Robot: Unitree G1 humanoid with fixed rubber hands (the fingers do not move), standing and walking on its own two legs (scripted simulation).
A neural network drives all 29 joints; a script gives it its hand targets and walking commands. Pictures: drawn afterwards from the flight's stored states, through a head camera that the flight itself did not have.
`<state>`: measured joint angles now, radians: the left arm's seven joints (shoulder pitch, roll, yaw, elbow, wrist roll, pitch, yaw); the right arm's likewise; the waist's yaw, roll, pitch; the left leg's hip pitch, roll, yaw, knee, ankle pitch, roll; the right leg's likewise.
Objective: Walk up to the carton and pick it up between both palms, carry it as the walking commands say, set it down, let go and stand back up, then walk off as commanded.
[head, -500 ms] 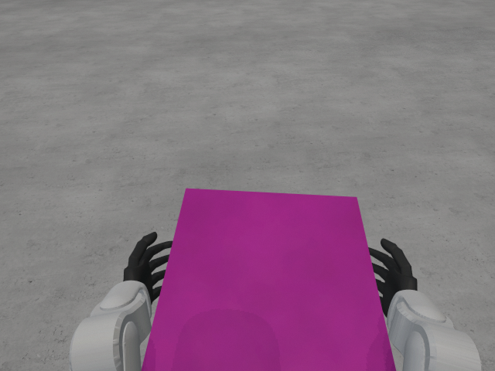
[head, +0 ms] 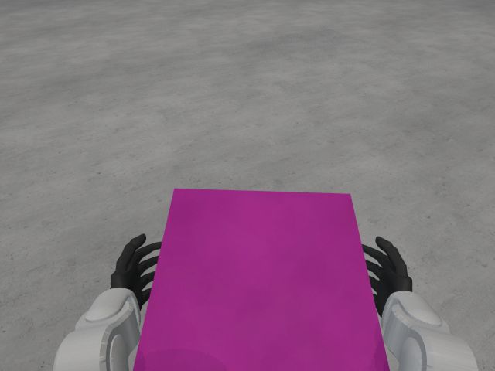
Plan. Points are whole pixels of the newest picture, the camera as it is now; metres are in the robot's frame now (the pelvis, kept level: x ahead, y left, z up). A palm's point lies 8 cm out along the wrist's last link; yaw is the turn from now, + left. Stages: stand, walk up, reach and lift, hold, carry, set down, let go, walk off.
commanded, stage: carry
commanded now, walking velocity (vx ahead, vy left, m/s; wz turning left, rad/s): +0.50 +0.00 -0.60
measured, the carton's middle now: (258, 300) +0.25 +0.01 +0.04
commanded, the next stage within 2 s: none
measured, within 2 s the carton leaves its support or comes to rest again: neither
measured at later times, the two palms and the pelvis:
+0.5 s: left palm (247, 149) +0.56 +0.04 +0.11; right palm (423, 182) +0.47 -0.30 +0.11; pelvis +0.29 -0.07 +0.00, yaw -14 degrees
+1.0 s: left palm (330, 88) +0.88 -0.18 +0.11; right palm (466, 124) +0.68 -0.48 +0.11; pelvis +0.60 -0.21 +0.01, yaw -35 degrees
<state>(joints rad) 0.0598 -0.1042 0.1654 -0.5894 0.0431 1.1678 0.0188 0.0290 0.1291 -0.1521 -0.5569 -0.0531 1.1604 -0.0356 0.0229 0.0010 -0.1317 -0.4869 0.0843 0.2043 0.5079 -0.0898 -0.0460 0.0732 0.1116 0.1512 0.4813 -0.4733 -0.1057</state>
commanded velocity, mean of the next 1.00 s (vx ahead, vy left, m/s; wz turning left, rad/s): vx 0.50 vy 0.00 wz -0.60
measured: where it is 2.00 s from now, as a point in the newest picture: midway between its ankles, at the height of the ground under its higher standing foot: (395, 256)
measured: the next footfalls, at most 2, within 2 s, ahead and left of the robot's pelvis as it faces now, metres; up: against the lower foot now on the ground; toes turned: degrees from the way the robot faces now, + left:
right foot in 0.50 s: +0.42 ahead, -0.19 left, +0.00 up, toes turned -24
left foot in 1.00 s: +0.81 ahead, -0.20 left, +0.00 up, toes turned -25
